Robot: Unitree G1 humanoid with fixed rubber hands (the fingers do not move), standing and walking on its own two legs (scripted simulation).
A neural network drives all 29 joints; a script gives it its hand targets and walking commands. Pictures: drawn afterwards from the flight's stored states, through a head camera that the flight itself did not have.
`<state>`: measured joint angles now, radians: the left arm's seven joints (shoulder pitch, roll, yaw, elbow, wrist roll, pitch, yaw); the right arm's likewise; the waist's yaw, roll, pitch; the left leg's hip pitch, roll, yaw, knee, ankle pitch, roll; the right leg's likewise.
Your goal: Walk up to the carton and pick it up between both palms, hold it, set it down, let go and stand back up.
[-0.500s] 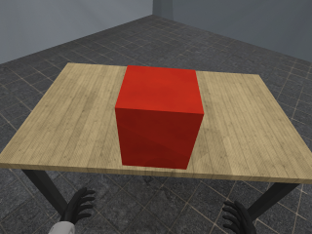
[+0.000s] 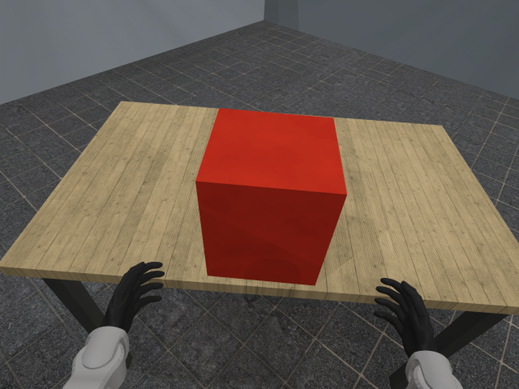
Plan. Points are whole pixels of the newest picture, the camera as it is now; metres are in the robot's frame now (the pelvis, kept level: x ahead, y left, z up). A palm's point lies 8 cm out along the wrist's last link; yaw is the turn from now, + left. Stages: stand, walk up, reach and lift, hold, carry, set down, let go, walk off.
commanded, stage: reach and lift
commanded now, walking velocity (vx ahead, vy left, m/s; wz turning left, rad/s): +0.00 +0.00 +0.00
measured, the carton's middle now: (268, 199) +0.44 +0.01 +0.06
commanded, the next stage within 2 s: none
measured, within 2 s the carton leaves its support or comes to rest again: neither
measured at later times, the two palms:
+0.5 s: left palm (125, 262) +0.27 +0.22 +0.07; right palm (421, 286) +0.27 -0.22 +0.07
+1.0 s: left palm (127, 202) +0.33 +0.23 +0.13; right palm (419, 219) +0.34 -0.21 +0.14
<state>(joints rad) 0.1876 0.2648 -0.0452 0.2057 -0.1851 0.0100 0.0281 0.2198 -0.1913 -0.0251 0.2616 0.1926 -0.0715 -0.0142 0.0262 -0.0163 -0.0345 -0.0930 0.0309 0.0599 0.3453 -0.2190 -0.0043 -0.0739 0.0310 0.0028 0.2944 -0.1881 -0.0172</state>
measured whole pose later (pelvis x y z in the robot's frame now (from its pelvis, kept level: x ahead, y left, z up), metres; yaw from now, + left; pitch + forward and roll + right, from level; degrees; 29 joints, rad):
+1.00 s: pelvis -0.01 +0.00 +0.00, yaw +1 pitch +0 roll -1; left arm -0.41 0.31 0.12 0.21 -0.21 0.51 0.02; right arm -0.43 -0.33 -0.01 0.35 0.35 0.31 -0.09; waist -0.02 -0.03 -0.03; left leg -0.13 0.02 0.05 0.29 -0.16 0.00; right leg -0.10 0.03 -0.01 0.23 -0.13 -0.01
